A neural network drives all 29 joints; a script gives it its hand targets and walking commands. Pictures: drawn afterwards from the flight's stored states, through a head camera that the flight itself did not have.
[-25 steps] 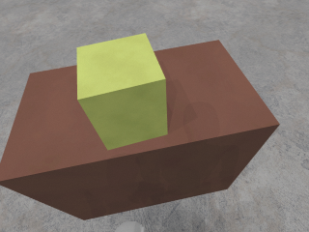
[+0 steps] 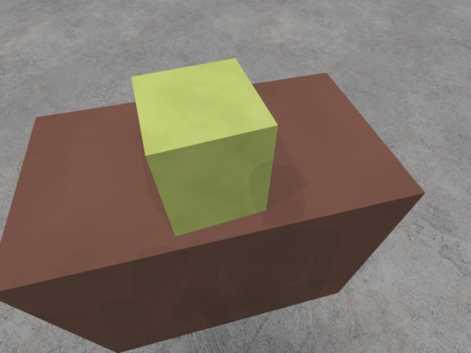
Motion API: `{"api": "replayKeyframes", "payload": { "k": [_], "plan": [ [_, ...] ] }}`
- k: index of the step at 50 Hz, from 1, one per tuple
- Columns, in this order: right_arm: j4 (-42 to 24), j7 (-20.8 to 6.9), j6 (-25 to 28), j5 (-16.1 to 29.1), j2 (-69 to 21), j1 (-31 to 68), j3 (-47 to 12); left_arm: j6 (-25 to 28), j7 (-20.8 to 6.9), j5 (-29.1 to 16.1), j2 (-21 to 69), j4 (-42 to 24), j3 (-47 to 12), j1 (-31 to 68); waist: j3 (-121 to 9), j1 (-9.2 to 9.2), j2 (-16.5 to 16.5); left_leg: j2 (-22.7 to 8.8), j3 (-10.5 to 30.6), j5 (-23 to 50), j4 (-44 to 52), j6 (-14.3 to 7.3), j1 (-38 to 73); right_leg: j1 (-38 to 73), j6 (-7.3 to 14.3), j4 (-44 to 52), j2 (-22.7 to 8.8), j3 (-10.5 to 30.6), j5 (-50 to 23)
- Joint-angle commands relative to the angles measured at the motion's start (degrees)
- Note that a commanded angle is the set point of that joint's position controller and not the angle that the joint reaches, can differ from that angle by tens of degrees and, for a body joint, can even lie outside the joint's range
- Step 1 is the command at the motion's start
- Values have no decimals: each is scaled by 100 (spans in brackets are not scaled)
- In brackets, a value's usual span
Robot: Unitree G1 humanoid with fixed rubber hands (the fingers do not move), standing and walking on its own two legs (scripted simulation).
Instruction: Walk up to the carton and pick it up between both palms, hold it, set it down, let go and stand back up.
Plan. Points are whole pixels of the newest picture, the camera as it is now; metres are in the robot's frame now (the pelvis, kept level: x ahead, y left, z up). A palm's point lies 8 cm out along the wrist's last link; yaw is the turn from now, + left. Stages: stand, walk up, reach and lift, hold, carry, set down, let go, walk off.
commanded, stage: walk up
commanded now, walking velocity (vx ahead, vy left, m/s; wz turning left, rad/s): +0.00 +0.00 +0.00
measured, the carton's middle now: (204, 149) +0.48 +0.05 +0.07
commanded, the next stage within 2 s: none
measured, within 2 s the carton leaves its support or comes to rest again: neither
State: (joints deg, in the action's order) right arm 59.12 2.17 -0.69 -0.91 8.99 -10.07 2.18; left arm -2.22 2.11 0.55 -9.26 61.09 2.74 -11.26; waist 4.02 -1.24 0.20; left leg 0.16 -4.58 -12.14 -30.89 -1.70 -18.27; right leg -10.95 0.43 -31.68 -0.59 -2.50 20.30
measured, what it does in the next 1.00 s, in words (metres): steps on the spot: left foot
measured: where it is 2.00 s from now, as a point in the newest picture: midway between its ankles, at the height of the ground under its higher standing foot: outside the picture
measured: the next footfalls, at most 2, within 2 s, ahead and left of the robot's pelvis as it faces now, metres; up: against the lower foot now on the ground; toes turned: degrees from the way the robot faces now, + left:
left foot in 0.94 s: +0.00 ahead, +0.06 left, +0.00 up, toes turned +11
right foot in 1.34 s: +0.08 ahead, -0.10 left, +0.00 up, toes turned +9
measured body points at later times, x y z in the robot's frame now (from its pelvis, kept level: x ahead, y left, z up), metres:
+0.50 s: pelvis -0.01 -0.01 +0.00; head +0.01 +0.00 +0.45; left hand +0.01 +0.22 -0.16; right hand +0.03 -0.25 -0.15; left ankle +0.05 +0.11 -0.73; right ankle -0.03 -0.10 -0.73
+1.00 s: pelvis +0.00 +0.01 -0.01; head +0.03 +0.06 +0.43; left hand +0.02 +0.25 -0.19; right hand +0.06 -0.21 -0.15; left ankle -0.03 +0.09 -0.73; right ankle -0.03 -0.10 -0.72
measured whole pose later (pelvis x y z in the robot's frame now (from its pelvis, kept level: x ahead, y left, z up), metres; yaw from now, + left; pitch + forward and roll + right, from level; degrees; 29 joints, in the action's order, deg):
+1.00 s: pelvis +0.00 +0.01 -0.01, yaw +8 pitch -1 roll -1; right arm 57.8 1.2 0.1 -1.4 6.1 -14.9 2.2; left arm -0.5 2.3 1.1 -12.8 58.8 2.6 -12.3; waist 4.0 -0.3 -4.7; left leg -0.4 -4.5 -24.5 -39.9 -2.7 -15.2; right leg -12.9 0.6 -40.8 -2.8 -9.4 25.5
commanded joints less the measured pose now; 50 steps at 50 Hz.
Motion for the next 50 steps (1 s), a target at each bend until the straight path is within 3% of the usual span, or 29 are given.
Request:
{"api": "replayKeyframes", "payload": {
  "k": [1, 2, 3, 6, 7, 8, 13, 19, 20, 22, 23, 25, 26, 28, 32, 33, 34, 35, 36, 37, 39, 40, 43, 44, 46, 47, 48, 49, 50],
  "plan": [
    [-199, -48, -15, 84, 241, -264, -69, 166, 7, -11, -684, 11, -7, -448, -39, 10, -1562, -358, 329, -712, 225, 5, 313, -592, 629, 2109, -1633, 1610, -240],
    [-127, -79, -21, 30, 352, -346, -44, 203, -3, -58, -418, -82, -39, -15, 10, -119, -1583, -473, 384, -327, 236, -11, 897, -898, 627, 2219, -1307, 1350, 198],
    [-63, -117, 12, 20, 478, -331, -35, 237, -1, -64, -332, -131, -77, 247, 187, -244, -1065, -415, 394, 169, 594, -20, 612, -532, 466, 2189, -1014, 994, -294],
    [-20, -96, 108, -14, 555, -312, -29, 295, -3, -66, -469, -79, -46, -336, 211, 40, -770, -632, 554, 1104, 811, 29, 849, -300, 269, 1706, -735, 691, -1598],
    [-22, -70, 123, 11, 636, -373, -1, 279, 14, -50, -504, -94, 0, -489, 96, 34, -491, -723, 516, 1223, 720, -5, 808, -167, 213, 1560, -810, 636, -1893],
    [-46, -43, 126, -5, 730, -397, 66, 241, 65, -90, -630, -65, 24, -392, 213, -25, -564, -877, 525, 1635, 551, -14, 485, 78, 175, 1262, -714, 405, -2419],
    [-109, 32, 63, -11, 703, -492, 78, 147, 87, -39, -730, -216, 89, -560, -169, 115, -28, -856, 444, 1647, 237, 15, 400, 116, 305, 885, -806, 405, -2282],
    [-143, 7, -8, -49, 703, -469, 73, 23, 41, -44, -584, -85, -4, -562, -90, -6, 314, -1012, 1028, -595, 883, -120, 405, -549, 305, 1110, -374, 386, 260],
    [-129, -10, -15, -57, 665, -460, 45, 40, 19, -28, -417, -53, -48, -693, -26, 83, 778, -991, 1183, -1204, 1253, -135, 181, -378, 298, 1173, -307, 402, 405],
    [-126, 28, 9, -32, 746, -459, 47, 35, 3, 17, -586, -113, 4, -685, 87, 58, 1007, -1348, 1564, -930, 1555, -245, 21, -284, 178, 701, -188, 153, -256],
    [-67, 38, -9, 9, 746, -457, 52, 81, -17, 16, -267, -72, -119, -840, 188, 172, 1081, -1187, 1437, -805, 1542, -213, -191, -12, 205, 953, -274, 255, -430],
    [-186, 59, 24, -16, 881, -322, 90, 138, 5, 48, -625, -75, -25, -898, 63, 87, 688, -1206, 1190, 512, 968, -173, 181, -105, 185, 890, -396, 383, -1126],
    [-106, 33, 47, 22, 578, -533, -10, 202, -18, 34, -523, -75, -59, -964, -442, 123, 341, -929, 918, 606, 813, -149, 435, 175, 262, 1174, -527, 540, -1137],
    [-257, 54, 49, -62, 940, -428, 191, 198, 40, 12, -932, -191, 73, -626, -356, -73, -229, -968, 573, 1574, 112, -100, 482, -22, 297, 917, -710, 573, -2356],
    [-292, 26, -47, -25, 674, -335, 121, 86, 62, -25, -881, -402, 98, -479, -138, -46, -461, -584, 264, 663, -294, 17, 129, -359, 591, 1217, -1034, 775, -1816],
    [-293, 26, -66, -5, 450, -482, 30, 63, 64, 18, -759, -461, 89, -501, -140, -30, -511, -508, 227, 42, -319, 43, 390, -751, 712, 1477, -1102, 890, -1048],
    [-379, 30, -84, -42, 596, -334, 112, 31, 83, -43, -927, -458, 104, -318, 119, -70, -659, -556, 211, 181, -459, 34, 322, -990, 708, 1402, -1074, 829, -1250],
    [-282, 0, -78, -11, 504, -634, 52, 43, 54, 19, -697, -331, 3, -541, -229, -104, -676, -484, 358, -372, -295, 53, 643, -951, 768, 1652, -1040, 843, -334],
    [-258, -61, -108, -80, 502, -884, 46, 34, 57, 82, -1034, -336, 172, -590, -197, -41, -905, -313, 223, -1069, -727, 66, 662, -1145, 758, 1939, -962, 621, 1925],
    [-291, -84, -167, -83, 562, -749, 116, 14, 98, 79, -1111, -425, 222, -365, 304, 25, -935, -126, 91, -1215, -1619, 145, 149, -1333, 911, 2202, -1264, 970, 2228],
    [-528, -135, -187, -137, 552, -187, 165, 49, 120, 83, -1042, -368, 190, -501, 845, 309, -748, -196, 201, -1689, -2986, 276, -537, -1772, 1321, 2498, -2005, 1551, 1804],
    [-637, -154, -182, -145, 381, -100, 151, 86, 132, 99, -1057, -404, 167, -522, 895, 343, -494, -422, 404, -1759, -3026, 265, -767, -1627, 1360, 2422, -2094, 1427, 1211],
    [-660, -189, -51, -107, 73, -365, 44, 221, 132, 149, -1012, -515, 135, -69, 676, 131, -534, -644, 606, -1629, -2218, 201, -575, -1054, 1129, 1730, -1938, 936, -973],
    [-569, -158, -5, -91, 73, -478, 55, 245, 114, 145, -917, -528, 83, -72, 580, 54, -193, -558, 419, -1558, -1588, 215, -366, -868, 1037, 1370, -1823, 756, -1829],
    [-366, -84, 141, -43, 201, -871, 76, 260, 50, 118, -1099, -440, 128, -191, 134, -138, 162, -374, 199, -168, 619, 152, 304, -238, 700, 140, -1408, 215, -3048],
    [-339, -52, 233, -28, 426, -1043, 139, 268, 9, 51, -931, -468, 103, -349, -41, -135, 781, -642, 813, 918, 1343, 115, 733, -245, 416, -727, -1002, -81, -2783],
    [-363, -22, 305, -46, 941, -1182, 215, 276, -23, -8, -594, -555, -17, -734, -449, 47, 1924, -1913, 2409, 3614, 1240, -289, 1631, -1151, -58, -1658, -395, -581, -348],
    [-233, -18, 282, -9, 1053, -1452, 266, 177, 39, -48, -499, -516, -21, -852, -693, -10, 2057, -2324, 2972, 5007, 944, -1043, 1708, -1162, -156, -1751, -99, -259, 1323],
    [-254, -26, 304, -36, 886, -1613, 291, 96, 79, -11, -707, -540, 10, -482, -618, -227, 1754, -2485, 3265, 5666, 868, -1219, 1809, -1356, -187, -2010, -208, -10, 1421]
  ]
}}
